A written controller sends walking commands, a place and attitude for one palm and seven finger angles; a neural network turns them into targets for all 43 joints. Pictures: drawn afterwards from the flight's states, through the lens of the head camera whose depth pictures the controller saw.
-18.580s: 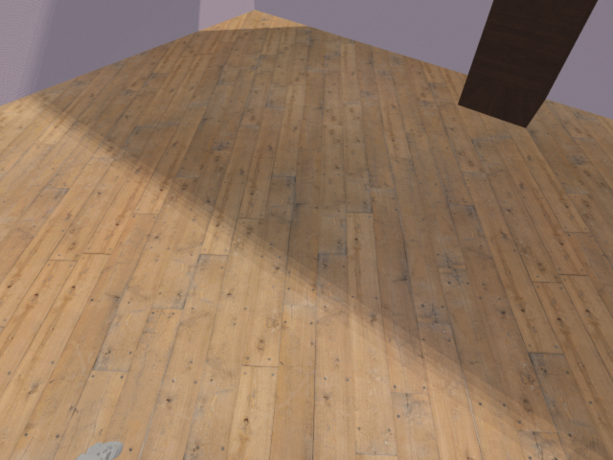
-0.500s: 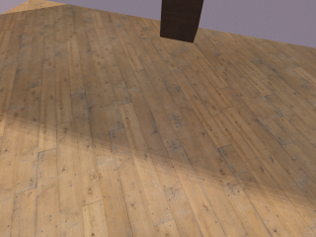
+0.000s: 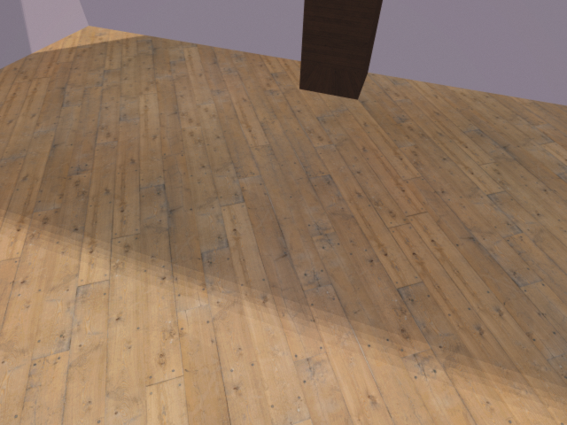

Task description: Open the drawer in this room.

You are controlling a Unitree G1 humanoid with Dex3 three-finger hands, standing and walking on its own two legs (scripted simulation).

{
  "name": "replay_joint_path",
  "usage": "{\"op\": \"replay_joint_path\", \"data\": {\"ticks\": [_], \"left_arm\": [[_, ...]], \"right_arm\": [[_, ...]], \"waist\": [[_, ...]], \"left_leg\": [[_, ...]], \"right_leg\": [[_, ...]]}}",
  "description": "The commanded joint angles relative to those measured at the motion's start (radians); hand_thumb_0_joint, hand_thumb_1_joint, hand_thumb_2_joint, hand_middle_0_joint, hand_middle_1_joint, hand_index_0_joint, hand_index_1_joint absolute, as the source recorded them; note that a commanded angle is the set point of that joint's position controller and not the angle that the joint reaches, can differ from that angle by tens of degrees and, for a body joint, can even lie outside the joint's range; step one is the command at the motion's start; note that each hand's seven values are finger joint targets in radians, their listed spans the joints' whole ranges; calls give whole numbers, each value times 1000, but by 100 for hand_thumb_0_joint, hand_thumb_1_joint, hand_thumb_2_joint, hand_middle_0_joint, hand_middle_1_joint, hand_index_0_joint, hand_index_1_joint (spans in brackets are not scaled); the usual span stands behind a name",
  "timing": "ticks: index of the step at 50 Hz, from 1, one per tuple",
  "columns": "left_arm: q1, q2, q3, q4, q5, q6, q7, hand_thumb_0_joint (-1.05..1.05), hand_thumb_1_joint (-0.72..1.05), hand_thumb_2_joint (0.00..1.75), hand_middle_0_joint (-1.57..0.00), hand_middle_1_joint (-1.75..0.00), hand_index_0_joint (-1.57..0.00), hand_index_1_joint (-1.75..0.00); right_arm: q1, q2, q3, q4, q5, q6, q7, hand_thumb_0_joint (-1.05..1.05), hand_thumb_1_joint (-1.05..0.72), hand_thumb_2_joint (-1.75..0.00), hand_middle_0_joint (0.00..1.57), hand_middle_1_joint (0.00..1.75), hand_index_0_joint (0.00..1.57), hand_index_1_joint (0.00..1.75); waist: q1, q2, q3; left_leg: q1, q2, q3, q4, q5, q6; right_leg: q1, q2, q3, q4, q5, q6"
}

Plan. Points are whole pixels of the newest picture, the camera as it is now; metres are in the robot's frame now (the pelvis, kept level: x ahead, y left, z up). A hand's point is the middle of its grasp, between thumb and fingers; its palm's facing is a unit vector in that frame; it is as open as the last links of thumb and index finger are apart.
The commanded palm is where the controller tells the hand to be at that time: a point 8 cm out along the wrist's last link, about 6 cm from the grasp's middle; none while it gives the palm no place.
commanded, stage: turn or walk to find it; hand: left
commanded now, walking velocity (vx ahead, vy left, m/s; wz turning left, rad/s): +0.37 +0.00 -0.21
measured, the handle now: out of the picture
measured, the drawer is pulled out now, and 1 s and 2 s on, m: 0.00 0.00 0.00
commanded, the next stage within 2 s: stand and wait in 0.04 s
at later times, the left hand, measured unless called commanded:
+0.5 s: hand out of the picture +0.15 +0.19 -0.17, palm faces +0.02 -0.97 -0.23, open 7.3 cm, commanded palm none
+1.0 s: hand (164, 423) +0.16 +0.20 -0.16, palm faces +0.23 -0.93 -0.30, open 7.4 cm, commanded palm none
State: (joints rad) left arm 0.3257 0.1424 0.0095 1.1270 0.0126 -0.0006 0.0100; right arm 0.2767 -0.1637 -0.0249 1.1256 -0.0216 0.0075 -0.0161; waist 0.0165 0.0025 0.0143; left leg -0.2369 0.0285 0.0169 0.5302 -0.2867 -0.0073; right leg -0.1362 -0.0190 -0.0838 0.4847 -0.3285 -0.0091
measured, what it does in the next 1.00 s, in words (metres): walks ahead: right foot, then right foot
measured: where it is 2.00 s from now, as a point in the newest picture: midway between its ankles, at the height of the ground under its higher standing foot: outside the picture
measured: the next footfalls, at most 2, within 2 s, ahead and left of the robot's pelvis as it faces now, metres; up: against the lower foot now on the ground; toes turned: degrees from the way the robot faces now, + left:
right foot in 0.40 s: +0.14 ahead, -0.12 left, +0.00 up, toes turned -9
right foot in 0.98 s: +0.20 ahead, -0.12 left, +0.00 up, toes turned +7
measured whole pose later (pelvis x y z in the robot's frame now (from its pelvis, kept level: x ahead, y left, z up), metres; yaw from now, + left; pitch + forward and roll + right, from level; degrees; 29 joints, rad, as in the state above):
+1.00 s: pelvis +0.12 -0.02 -0.01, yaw +13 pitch +0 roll +1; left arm 0.16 0.23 0.04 0.96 0.01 0.00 0.01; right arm 0.18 -0.24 -0.07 1.00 -0.02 0.03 -0.01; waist 0.00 0.03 0.08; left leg -0.23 0.01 -0.04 0.59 -0.36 -0.03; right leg -0.31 -0.06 -0.09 0.59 -0.27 0.04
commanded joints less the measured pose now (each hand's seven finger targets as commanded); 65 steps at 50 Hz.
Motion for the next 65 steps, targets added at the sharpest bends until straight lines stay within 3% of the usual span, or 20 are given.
{"op": "replay_joint_path", "data": {"ticks": [1,5,7,9,13,18,22,26,30,33,35,38,47,48,49,50,51,53,56,65], "left_arm": [[83,164,57,-23,6,-19,4,0,90,90,-20,-30,-20,-30],[47,106,52,-25,4,-28,5,0,90,90,-20,-30,-20,-30],[10,39,27,-43,-1,-24,5,0,90,90,-20,-30,-20,-30],[-36,36,19,-48,-1,-21,12,0,90,90,-20,-30,-20,-30],[-42,0,11,-37,-3,-14,3,0,90,90,-20,-30,-20,-30],[20,32,14,-8,-2,-14,10,0,90,90,-20,-30,-20,-30],[35,162,38,-4,-4,-30,26,0,90,90,-20,-30,-20,-30],[2,166,49,-38,4,-20,36,0,90,90,-20,-30,-20,-30],[-64,180,67,-85,3,-10,35,0,90,90,-20,-30,-20,-30],[-169,107,54,-161,-4,14,23,0,90,90,-20,-30,-20,-30],[-194,121,58,-173,0,22,21,0,90,90,-20,-30,-20,-30],[-196,122,56,-177,-1,12,11,0,90,90,-20,-30,-20,-30],[-58,161,59,-183,-3,2,5,0,90,90,-20,-30,-20,-30],[-11,195,65,-177,3,-8,7,0,90,90,-20,-30,-20,-30],[21,289,81,-177,18,-19,18,0,90,90,-20,-30,-20,-30],[29,331,81,-192,14,-16,17,0,90,90,-20,-30,-20,-30],[16,308,86,-196,8,-18,22,0,90,90,-20,-30,-20,-30],[-81,252,69,-223,7,-16,22,0,90,90,-20,-30,-20,-30],[-91,220,59,-235,10,-23,23,0,90,90,-20,-30,-20,-30],[-6,268,73,-188,22,-14,22,0,90,90,-20,-30,-20,-30]], "right_arm": [[-4,-67,-25,-69,-5,-28,7,0,-90,-90,20,30,20,30],[116,-46,-12,-35,5,-57,-2,0,-90,-90,20,30,20,30],[267,-138,-29,31,0,-66,-19,0,-90,-90,20,30,20,30],[263,-108,-11,52,-2,-60,-39,0,-90,-90,20,30,20,30],[162,-98,-6,35,0,-61,-41,0,-90,-90,20,30,20,30],[102,-68,-10,41,11,-51,-36,0,-90,-90,20,30,20,30],[123,0,-7,25,16,-27,-22,0,-90,-90,20,30,20,30],[76,-3,-16,-7,19,-10,-15,0,-90,-90,20,30,20,30],[72,-23,-27,-30,17,-11,-3,0,-90,-90,20,30,20,30],[91,-144,-53,-51,0,-16,-2,0,-90,-90,20,30,20,30],[69,-155,-54,-61,-2,-18,-17,0,-90,-90,20,30,20,30],[32,-188,-63,-95,-2,-22,-19,0,-90,-90,20,30,20,30],[-113,-235,-81,-188,0,5,0,0,-90,-90,20,30,20,30],[-113,-214,-79,-197,6,4,6,0,-90,-90,20,30,20,30],[-85,-147,-68,-216,15,2,13,0,-90,-90,20,30,20,30],[-107,-145,-67,-243,15,14,13,0,-90,-90,20,30,20,30],[-125,-163,-73,-244,10,32,8,0,-90,-90,20,30,20,30],[-123,-159,-75,-210,6,36,19,0,-90,-90,20,30,20,30],[-94,-144,-65,-190,6,42,32,0,-90,-90,20,30,20,30],[-192,-113,-37,-216,16,33,31,0,-90,-90,20,30,20,30]], "waist": [[11,-109,169],[-51,-22,121],[-91,317,64],[-70,176,97],[-36,115,49],[21,77,45],[14,-207,33],[21,-177,27],[-12,-147,-38],[-63,309,36],[-52,223,46],[-48,151,-23],[12,141,-44],[33,58,-54],[35,-206,-93],[46,-288,-70],[50,-324,-64],[0,-155,21],[-15,-159,-26],[38,-192,-18]], "left_leg": [[-151,25,77,138,-127,10],[79,56,58,-76,58,19],[256,294,-266,-228,344,136],[228,364,-282,-221,645,228],[192,275,-104,-188,703,185],[49,167,-13,-121,441,80],[-89,42,58,-14,-8,-13],[-127,49,42,192,-215,-15],[-30,45,61,-16,-22,-19],[81,286,-282,-229,530,138],[140,306,-297,-196,704,210],[278,258,-221,-127,823,192],[45,156,-191,-39,526,101],[-38,102,-155,38,355,55],[-204,-23,-41,232,15,-8],[-230,-69,-48,420,-350,-17],[-238,-42,-98,563,-354,-11],[-282,-8,-100,692,-214,-20],[-264,-3,-63,670,-120,-44],[-164,4,22,321,-180,-44]], "right_leg": [[-102,-247,318,-303,-355,-133],[-170,-144,142,-74,44,-83],[-329,4,-56,299,-62,7],[-392,-48,33,478,-253,5],[-279,-68,13,327,-155,24],[-17,-61,-24,-45,217,32],[86,-292,159,-76,542,-81],[71,-346,124,-82,714,-149],[43,-306,24,16,597,-90],[-268,-77,-102,327,-114,72],[-379,-89,23,522,-230,61],[-433,-77,37,513,-175,73],[-74,-27,-17,22,108,69],[38,-80,16,-86,231,63],[165,-310,258,-131,410,-13],[68,-464,361,-165,506,-120],[-3,-464,395,-193,473,-157],[-45,-378,256,-163,420,-148],[-1,-312,108,-139,499,-107],[19,-346,65,-139,468,-146]]}}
